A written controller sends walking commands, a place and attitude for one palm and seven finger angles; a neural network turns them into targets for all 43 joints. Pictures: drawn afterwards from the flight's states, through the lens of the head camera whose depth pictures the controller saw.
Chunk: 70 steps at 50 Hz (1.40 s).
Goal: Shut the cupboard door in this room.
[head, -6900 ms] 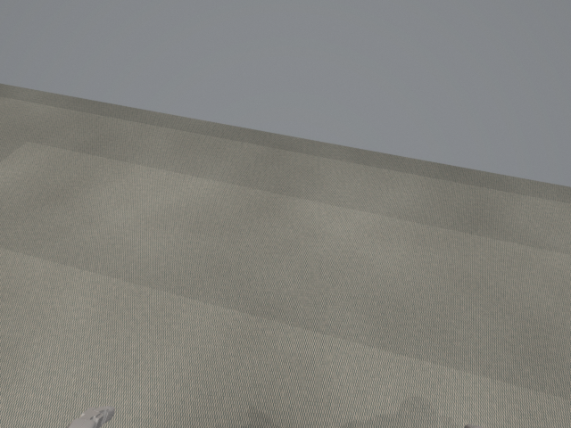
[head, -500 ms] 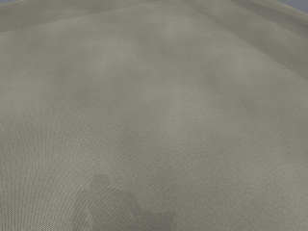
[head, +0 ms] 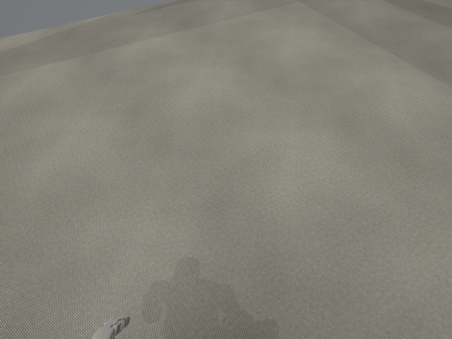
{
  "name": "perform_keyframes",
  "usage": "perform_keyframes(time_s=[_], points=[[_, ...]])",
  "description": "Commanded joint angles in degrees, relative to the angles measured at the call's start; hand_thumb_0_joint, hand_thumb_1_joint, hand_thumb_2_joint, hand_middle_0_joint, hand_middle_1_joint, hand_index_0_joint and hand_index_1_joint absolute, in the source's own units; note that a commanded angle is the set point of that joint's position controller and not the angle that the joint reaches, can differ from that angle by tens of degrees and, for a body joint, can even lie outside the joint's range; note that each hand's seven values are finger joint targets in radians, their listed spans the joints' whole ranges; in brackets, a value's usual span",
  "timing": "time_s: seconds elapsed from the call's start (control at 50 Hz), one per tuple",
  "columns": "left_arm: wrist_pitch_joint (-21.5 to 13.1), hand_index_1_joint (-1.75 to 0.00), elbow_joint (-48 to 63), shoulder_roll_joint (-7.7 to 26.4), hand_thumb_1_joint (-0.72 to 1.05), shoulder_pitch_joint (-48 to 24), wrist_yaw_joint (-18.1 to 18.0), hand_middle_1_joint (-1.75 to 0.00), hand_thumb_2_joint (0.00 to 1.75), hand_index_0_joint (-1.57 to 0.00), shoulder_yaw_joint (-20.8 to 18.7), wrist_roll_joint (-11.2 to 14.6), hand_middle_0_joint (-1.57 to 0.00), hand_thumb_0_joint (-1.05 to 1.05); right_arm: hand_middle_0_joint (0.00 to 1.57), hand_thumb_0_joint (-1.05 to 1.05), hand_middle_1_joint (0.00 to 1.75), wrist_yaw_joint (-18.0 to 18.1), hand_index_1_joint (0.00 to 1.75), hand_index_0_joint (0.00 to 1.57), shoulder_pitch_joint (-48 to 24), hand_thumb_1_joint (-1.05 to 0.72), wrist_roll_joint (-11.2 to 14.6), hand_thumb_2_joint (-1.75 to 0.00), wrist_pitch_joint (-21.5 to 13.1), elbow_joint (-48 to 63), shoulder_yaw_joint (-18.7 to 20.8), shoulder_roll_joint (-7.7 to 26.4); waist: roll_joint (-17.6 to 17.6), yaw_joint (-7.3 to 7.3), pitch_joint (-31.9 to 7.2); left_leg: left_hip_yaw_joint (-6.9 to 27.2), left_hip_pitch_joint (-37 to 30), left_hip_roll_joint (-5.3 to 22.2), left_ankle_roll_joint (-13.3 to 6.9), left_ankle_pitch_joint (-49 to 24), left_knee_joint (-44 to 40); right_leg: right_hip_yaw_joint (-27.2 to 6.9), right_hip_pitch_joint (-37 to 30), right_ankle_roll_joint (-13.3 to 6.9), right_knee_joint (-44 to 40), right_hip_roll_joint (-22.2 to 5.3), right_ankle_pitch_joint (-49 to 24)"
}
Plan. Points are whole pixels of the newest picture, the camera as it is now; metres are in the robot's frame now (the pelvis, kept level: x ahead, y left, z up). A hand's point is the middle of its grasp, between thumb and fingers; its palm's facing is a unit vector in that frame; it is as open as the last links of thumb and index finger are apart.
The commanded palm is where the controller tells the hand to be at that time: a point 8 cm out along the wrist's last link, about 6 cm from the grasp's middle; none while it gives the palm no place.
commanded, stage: turn or walk to find it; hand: left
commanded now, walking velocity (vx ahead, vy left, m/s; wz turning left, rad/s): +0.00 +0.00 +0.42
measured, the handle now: out of the picture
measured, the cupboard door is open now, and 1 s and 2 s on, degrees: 81 81 81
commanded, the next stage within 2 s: none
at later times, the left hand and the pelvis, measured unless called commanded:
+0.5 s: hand out of the picture -0.08 +0.21 -0.17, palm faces +0.30 -0.92 -0.23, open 7.4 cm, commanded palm none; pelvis -0.04 +0.01 +0.00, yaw +15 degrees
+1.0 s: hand out of the picture -0.07 +0.26 -0.15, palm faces +0.43 -0.87 -0.24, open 7.4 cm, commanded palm none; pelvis -0.08 +0.03 +0.01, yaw +25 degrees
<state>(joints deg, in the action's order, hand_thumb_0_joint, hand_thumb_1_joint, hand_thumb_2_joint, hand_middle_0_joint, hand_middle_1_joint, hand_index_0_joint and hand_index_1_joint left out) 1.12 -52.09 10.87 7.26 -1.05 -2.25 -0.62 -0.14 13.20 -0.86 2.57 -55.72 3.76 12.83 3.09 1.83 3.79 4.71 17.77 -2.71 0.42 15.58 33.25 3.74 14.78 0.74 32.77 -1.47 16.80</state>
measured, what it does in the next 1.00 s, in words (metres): steps on the spot, turning left: left foot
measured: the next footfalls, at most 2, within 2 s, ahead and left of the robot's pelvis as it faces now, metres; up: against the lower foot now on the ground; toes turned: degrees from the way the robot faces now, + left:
left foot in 0.52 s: -0.05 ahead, +0.12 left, +0.00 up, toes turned +20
right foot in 1.18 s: +0.00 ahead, -0.09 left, +0.00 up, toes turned +28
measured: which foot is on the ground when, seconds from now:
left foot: up 0.00-0.50, down 0.52-1.00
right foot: down 0.00-0.52, up 0.54-1.00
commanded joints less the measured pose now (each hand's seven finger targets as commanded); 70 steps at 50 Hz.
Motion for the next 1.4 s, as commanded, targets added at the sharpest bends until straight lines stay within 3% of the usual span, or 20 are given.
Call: perform_keyframes(time_s=[0.0,0.1,0.34,0.4,0.46,0.48,0.5,0.52,0.54,0.56,0.6,0.68,0.96,1.1,1.14,1.16,1.18,1.2,1.28,1.38], points=[[-1.2,-0.3,3.4,13.4,0.9,5.9,-1.4,-0.3,0.9,-0.2,-3.4,-0.3,-0.2,0.0,0.2,0.0,0.3,0.2,0.3,0.2,-1.5,-0.9,-0.5,-0.9,0.2,5.6,2.5,6.5,-15.1,-3.5,-4.9,2.1,13.3,1.4,1.0,15.1,28.8,-19.7,-4.6,-9.5,-19.2,-24.6,-5.7],[-1.9,-0.3,4.3,8.1,0.9,0.8,-0.8,-0.3,0.9,-0.2,-1.7,-0.1,-0.2,0.0,0.2,0.0,0.3,-0.9,0.3,0.2,4.1,-0.9,-0.6,-0.9,1.2,1.0,2.4,4.6,-11.5,0.06,0.0,-1.4,13.9,3.3,3.0,2.3,38.3,-4.2,-1.7,-4.4,-18.2,-14.5,-6.7],[-1.6,-0.3,-0.3,10.9,0.9,10.2,-1.0,-0.3,0.9,-0.2,-2.7,-1.1,-0.2,0.0,0.2,0.0,0.3,-0.6,0.3,0.2,-3.9,-0.9,0.0,-0.9,0.7,2.5,0.9,3.5,-12.8,-4.59,-3.1,-6.2,9.1,5.5,3.7,10.6,18.5,-2.9,-9.6,-8.9,-14.6,-19.7,-17.4],[-1.3,-0.3,-1.0,12.3,0.9,10.0,-0.9,-0.3,0.9,-0.2,-3.3,-1.3,-0.2,0.0,0.2,0.0,0.3,-0.5,0.3,0.2,-4.0,-0.9,0.5,-0.9,-0.1,3.0,0.3,3.0,-14.2,-4.66,-5.1,-8.2,4.9,5.3,2.8,12.1,10.3,-2.1,-10.2,-9.4,-11.6,-20.8,-21.7],[-0.8,-0.3,-1.5,12.3,0.9,8.2,-0.7,-0.3,0.9,-0.2,-3.3,-0.9,-0.2,0.0,0.2,0.0,0.3,-0.3,0.3,0.2,0.0,-0.9,0.5,-0.9,-0.8,2.2,0.3,3.5,-12.6,-1.71,-6.6,-9.8,-4.3,4.5,1.8,2.6,-2.5,1.9,-5.7,-5.8,-6.1,-19.2,-18.9],[-0.5,-0.3,-1.3,11.2,0.9,7.7,-0.6,-0.3,0.9,-0.2,-3.2,-0.4,-0.2,0.0,0.2,0.0,0.3,-0.4,0.3,0.2,2.3,-0.9,0.4,-0.9,-1.3,1.6,0.7,5.1,-6.4,-0.27,-7.8,-7.4,-11.6,6.1,1.1,-4.7,-10.3,4.5,-0.6,-2.9,0.2,-17.2,-13.8],[0.0,-0.3,0.2,8.0,0.9,8.7,-0.4,-0.3,0.9,-0.2,-2.7,0.2,-0.2,0.0,0.2,0.0,0.3,-0.2,0.3,0.2,3.7,-0.9,-0.1,-0.9,-1.9,1.8,1.8,10.4,9.1,0.49,-8.4,9.0,-17.6,18.0,-3.5,-13.1,-15.8,8.0,11.5,1.6,11.9,-9.9,2.1],[0.6,-0.3,2.2,5.6,0.9,5.6,-0.3,-0.3,0.9,-0.2,-1.5,-0.3,-0.2,0.0,0.2,0.0,0.3,0.3,0.3,0.2,4.8,-0.9,-0.1,-0.9,-1.5,1.9,2.6,14.5,16.3,1.53,-5.8,16.7,-15.2,26.0,-8.7,-26.5,-17.2,4.8,18.1,3.6,20.9,-5.6,19.8],[1.2,-0.3,2.1,7.2,0.9,3.6,-0.4,-0.3,0.9,-0.2,-1.7,-0.5,-0.2,0.0,0.2,0.0,0.3,0.7,0.3,0.2,4.3,-0.9,-0.4,-0.9,-1.2,1.5,2.4,13.9,9.1,1.74,-4.5,13.6,-11.3,26.6,-11.0,-25.1,-16.6,0.6,16.3,2.8,26.3,-6.4,17.7],[1.6,-0.3,1.1,6.8,0.9,3.0,-0.5,-0.3,0.9,-0.2,-1.9,-0.7,-0.2,0.0,0.2,0.0,0.3,1.3,0.3,0.2,2.1,-0.9,-0.4,-0.9,-1.6,1.6,1.7,11.8,12.0,0.92,-3.4,11.5,-9.1,22.4,-9.1,-24.9,-17.1,-1.8,16.6,3.0,27.7,-6.5,14.3],[1.4,-0.3,-0.3,7.7,0.9,3.9,0.2,-0.3,0.9,-0.2,-2.4,-0.6,-0.2,0.0,0.2,0.0,0.3,1.6,0.3,0.2,-2.5,-0.9,-0.3,-0.9,-1.8,3.2,0.9,9.8,7.0,-1.06,-1.1,7.4,-8.9,18.4,-7.7,-23.7,-16.2,-2.3,17.8,3.4,31.7,-6.0,7.5],[1.1,-0.3,-1.8,7.8,0.9,6.3,0.4,-0.3,0.9,-0.2,-2.7,-0.5,-0.2,0.0,0.2,0.0,0.3,1.6,0.3,0.2,-1.4,-0.9,0.3,-0.9,-2.6,3.2,0.7,9.2,3.5,-1.96,-3.4,4.4,-12.9,14.7,-5.8,-28.3,-16.2,-2.4,17.4,4.6,33.0,-5.0,2.2],[1.0,-0.3,2.8,6.0,0.9,-2.6,-0.5,-0.3,0.9,-0.2,-2.0,0.0,-0.2,0.0,0.2,0.0,0.3,1.5,0.3,0.2,4.6,-0.9,-0.7,-0.9,-2.0,2.3,1.9,8.8,3.1,0.97,-4.9,17.6,-12.5,16.0,-11.1,-22.0,-15.3,-4.4,13.1,4.2,18.9,-2.3,8.8],[0.2,-0.3,2.1,5.8,0.9,3.0,-0.8,-0.3,0.9,-0.2,-1.8,0.6,-0.2,0.0,0.2,0.0,0.3,1.0,0.3,0.2,2.5,-0.9,-0.6,-0.9,-1.3,2.9,2.2,8.8,4.0,-1.84,-7.3,18.9,-2.9,11.7,-8.4,-17.0,-12.7,-3.1,-2.7,2.2,-1.2,0.6,1.7],[-0.5,-0.3,1.4,8.8,0.9,6.3,-1.2,-0.3,0.9,-0.2,-2.7,0.2,-0.2,0.0,0.2,0.0,0.3,0.5,0.3,0.2,2.4,-0.9,0.0,-0.9,-1.1,3.4,2.1,6.2,-2.7,-3.35,-7.3,13.9,9.5,6.5,-3.4,-3.1,-7.4,-7.6,-16.2,0.1,-13.4,-5.6,-2.4],[-0.8,-0.3,1.7,13.4,0.9,7.5,-1.6,-0.3,0.9,-0.2,-3.6,-0.7,-0.2,0.0,0.2,0.0,0.3,0.3,0.3,0.2,2.7,-0.9,0.4,-0.9,-1.2,4.6,1.6,3.3,-16.5,-4.12,-7.2,4.0,18.7,-0.5,0.2,8.4,4.9,-22.3,-19.7,-5.0,-18.4,-19.1,3.5],[-0.5,-0.3,3.1,14.7,0.9,5.5,-1.6,-0.3,0.9,-0.2,-3.7,-0.5,-0.2,0.0,0.2,0.0,0.3,0.6,0.3,0.2,1.5,-0.9,-0.2,-0.9,-0.8,5.2,2.4,5.3,-16.9,-4.13,-5.0,0.5,17.1,-1.8,1.2,16.0,18.1,-26.1,-9.9,-10.2,-20.9,-27.1,1.3],[-0.4,-0.3,4.1,12.6,0.9,2.0,-1.8,-0.3,0.9,-0.2,-3.4,-0.2,-0.2,0.0,0.2,0.0,0.3,0.3,0.3,0.2,1.7,-0.9,-0.7,-0.9,0.0,4.7,2.7,6.2,-11.7,-2.47,-3.5,2.1,15.2,0.5,1.0,14.1,26.3,-21.6,-3.6,-11.0,-21.4,-24.9,3.5],[-1.5,-0.3,4.3,7.5,0.9,-2.5,-1.3,-0.3,0.9,-0.2,-1.9,0.0,-0.2,0.0,0.2,0.0,0.3,-0.7,0.3,0.2,6.5,-0.9,-0.7,-0.9,1.2,1.1,2.6,4.2,-9.2,1.58,1.5,-0.8,13.8,2.8,2.5,3.9,36.5,-7.6,1.5,-6.0,-18.6,-14.8,-5.0],[-1.9,-0.3,2.1,8.1,0.9,4.0,-1.2,-0.3,0.9,-0.2,-2.2,-0.3,-0.2,0.0,0.2,0.0,0.3,-0.6,0.3,0.2,2.7,-0.9,-0.6,-0.9,1.3,1.8,2.4,4.5,-12.0,-1.43,0.6,-2.0,14.8,4.5,4.2,3.4,34.2,-6.0,-3.9,-6.9,-17.9,-16.1,-6.4]])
